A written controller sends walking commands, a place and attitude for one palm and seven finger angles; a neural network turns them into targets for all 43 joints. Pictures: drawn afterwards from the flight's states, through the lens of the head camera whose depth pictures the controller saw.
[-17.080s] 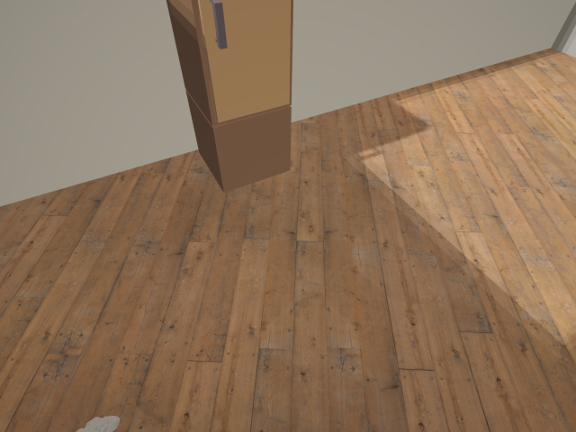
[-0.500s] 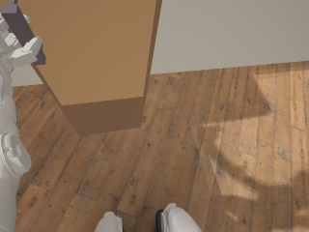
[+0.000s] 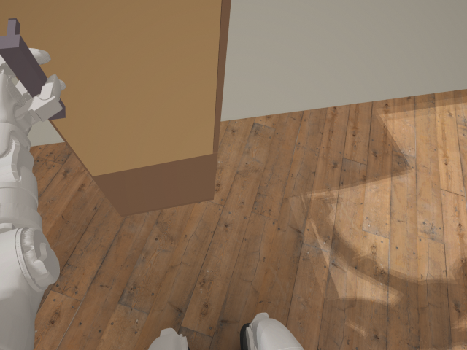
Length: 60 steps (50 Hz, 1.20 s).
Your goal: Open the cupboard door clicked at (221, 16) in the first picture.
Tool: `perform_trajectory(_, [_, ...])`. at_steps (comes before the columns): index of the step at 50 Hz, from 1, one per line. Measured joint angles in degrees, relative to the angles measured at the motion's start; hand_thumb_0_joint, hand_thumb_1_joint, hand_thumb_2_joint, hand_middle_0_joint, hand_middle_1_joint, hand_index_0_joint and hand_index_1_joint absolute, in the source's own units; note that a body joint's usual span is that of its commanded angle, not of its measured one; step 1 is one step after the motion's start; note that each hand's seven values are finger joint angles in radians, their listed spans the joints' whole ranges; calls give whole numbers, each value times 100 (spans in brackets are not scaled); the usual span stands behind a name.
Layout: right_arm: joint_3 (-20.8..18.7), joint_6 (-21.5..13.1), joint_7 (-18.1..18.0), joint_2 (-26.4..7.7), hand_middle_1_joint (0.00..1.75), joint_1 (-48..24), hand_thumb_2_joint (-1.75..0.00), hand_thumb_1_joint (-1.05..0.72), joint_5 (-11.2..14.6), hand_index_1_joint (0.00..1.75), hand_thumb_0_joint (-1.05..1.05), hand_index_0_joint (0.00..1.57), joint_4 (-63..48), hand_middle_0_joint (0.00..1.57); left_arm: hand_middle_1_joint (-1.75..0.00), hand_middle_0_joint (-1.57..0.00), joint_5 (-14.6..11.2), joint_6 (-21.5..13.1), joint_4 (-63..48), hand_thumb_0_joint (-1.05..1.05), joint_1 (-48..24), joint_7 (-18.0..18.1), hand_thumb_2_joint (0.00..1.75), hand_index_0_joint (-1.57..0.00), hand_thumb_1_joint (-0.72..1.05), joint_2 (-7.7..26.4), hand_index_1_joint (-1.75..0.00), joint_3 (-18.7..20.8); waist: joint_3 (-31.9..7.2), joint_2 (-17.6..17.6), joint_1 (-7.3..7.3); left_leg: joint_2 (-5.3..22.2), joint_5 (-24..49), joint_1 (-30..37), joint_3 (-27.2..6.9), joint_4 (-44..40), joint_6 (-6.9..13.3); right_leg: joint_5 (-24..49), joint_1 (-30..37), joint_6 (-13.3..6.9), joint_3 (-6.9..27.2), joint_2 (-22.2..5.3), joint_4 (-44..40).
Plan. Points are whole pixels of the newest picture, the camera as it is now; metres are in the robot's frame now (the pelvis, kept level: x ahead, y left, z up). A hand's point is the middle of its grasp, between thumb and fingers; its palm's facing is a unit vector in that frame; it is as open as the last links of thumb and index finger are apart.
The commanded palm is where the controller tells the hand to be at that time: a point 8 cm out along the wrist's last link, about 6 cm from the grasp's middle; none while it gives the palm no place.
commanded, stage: pull the door open along its arc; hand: left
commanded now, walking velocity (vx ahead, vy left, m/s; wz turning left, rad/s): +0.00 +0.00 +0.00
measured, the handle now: (36, 72) +0.56 +0.27 +0.10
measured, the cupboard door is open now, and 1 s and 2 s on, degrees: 2 44 44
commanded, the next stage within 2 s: open thumb and fingers to let go in 0.78 s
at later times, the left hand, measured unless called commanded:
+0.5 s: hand (113, 179) +0.36 +0.13 +0.10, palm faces +0.22 -0.98 +0.04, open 7.1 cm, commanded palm +0.29 +0.21 +0.10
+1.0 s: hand (157, 190) +0.34 +0.08 +0.10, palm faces +0.55 -0.83 -0.06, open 7.3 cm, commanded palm +0.29 +0.12 +0.10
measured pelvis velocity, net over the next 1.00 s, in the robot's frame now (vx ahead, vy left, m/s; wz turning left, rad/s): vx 0.03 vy -0.06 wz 0.10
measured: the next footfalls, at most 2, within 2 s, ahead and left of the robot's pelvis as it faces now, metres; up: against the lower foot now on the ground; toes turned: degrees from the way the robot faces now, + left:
none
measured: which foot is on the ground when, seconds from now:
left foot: down 0.00-1.00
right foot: down 0.00-1.00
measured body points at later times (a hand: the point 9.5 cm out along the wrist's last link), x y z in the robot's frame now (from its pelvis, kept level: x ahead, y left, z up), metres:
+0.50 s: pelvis +0.03 -0.02 +0.02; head +0.08 -0.03 +0.47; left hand +0.34 +0.19 +0.10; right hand +0.19 -0.24 -0.07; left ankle -0.01 +0.10 -0.69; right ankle +0.02 -0.14 -0.69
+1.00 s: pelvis +0.03 -0.06 +0.02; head +0.06 -0.08 +0.47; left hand +0.30 +0.12 +0.11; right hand +0.20 -0.28 -0.10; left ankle -0.01 +0.10 -0.69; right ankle +0.02 -0.14 -0.69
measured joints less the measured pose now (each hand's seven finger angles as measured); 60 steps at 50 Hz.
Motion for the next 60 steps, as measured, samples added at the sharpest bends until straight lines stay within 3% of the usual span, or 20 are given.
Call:
perform_trajectory(8, [-130, 54, 44, 11, 29, -79, -90, -91, 142, 30, 1, 20, -166, 20, -132, -30, -410, 54, -1332, -3, 1421, -24, 71, -29, 66, -666, -134, -181, -160, 4, 223, 10, -15, 620, 120, -354, -28, -44, 518, -18, 110, 26, -233])
perform_trajectory(13, [-206, -29, 84, 29, 29, -321, -90, -91, 219, 30, 1, 20, -360, 20, -131, -28, -678, 185, -2567, -3, 2535, 11, 69, -26, 65, -1190, -132, -522, -239, 7, 398, -22, 11, 1029, 181, -603, -43, -68, 858, -28, 170, 8, -371])
perform_trajectory(16, [-248, -140, 125, 55, 29, -527, -90, -91, 252, 30, 1, 20, -482, 20, -130, -27, -808, 316, -3479, -2, 3281, 234, 68, -25, 64, -1590, -130, -841, -258, 27, 517, -51, 41, 1270, 201, -748, -58, -74, 1060, -33, 193, -12, -440])
perform_trajectory(19, [-279, -267, 172, 106, 29, -780, -90, -91, 258, 30, 1, 20, -568, 20, -128, -25, -805, 469, -4370, -2, 3944, 715, 68, -25, 64, -2075, -128, -1226, -248, 56, 650, -79, 58, 1483, 203, -862, -80, -94, 1245, -40, 197, -33, -488])
perform_trajectory(23, [-275, -360, 248, 230, 29, -1165, -90, -91, 206, 30, 1, 20, -634, 20, -126, -23, -575, 656, -5363, -1, 4653, 1634, 68, -25, 63, -2742, -124, -1801, -188, 71, 798, -121, 80, 1735, 189, -984, -116, -151, 1455, -66, 182, -71, -491])
perform_trajectory(28, [-199, -266, 250, 434, 29, -1508, -90, -91, 78, 30, 1, 20, -703, 20, -120, -22, -187, 945, -6135, 0, 5263, 2585, 71, -25, 63, -3293, -121, -2488, -109, 48, 920, -138, 113, 2042, 120, -1108, -190, -227, 1729, -136, 113, -86, -478])
perform_trajectory(38, [-129, 51, 87, 580, 29, -1580, -90, -91, -166, 30, 1, 20, -590, 20, -112, -22, 513, 1519, -6584, 1, 5562, 4217, 77, -24, 62, -3918, -119, -3190, -53, 2, 982, -107, 130, 2403, -148, -1206, -361, -396, 2140, -311, -152, -61, -457])
perform_trajectory(43, [-231, 54, 54, 479, 29, -1475, -90, -91, -290, 30, 1, 20, -384, 20, -112, -22, 904, 1613, -6513, 1, 5412, 4731, 81, -21, 63, -4133, -119, -3323, -52, -1, 1020, -136, 116, 2284, -292, -1090, -400, -497, 2066, -366, -286, -98, -308])
perform_trajectory(49, [-349, 19, -70, 375, 29, -1404, -90, -91, -336, 30, 1, 20, -82, 20, -115, -23, 1069, 1485, -6230, -1, 5118, 4756, 84, -19, 61, -4060, -121, -3343, 2, -7, 1109, -187, 152, 2124, -376, -993, -404, -537, 1913, -399, -361, -153, -146])
perform_trajectory(55, [-347, -70, -213, 363, 29, -1383, -90, -91, -277, 30, 1, 20, 67, 20, -119, -26, 756, 1354, -5835, 0, 4828, 4376, 77, -24, 51, -3835, -123, -3121, 46, 25, 1097, -195, 254, 2178, -380, -1090, -401, -434, 1955, -404, -362, -156, -219])
perform_trajectory(60, [-314, -184, -249, 372, 29, -1415, -90, -91, -254, 30, 1, 20, 114, 20, -121, -28, 558, 1197, -5457, 0, 4581, 4273, 66, -28, 29, -3808, -123, -2975, 53, 33, 1066, -201, 337, 2197, -357, -1145, -399, -316, 1974, -381, -336, -159, -299])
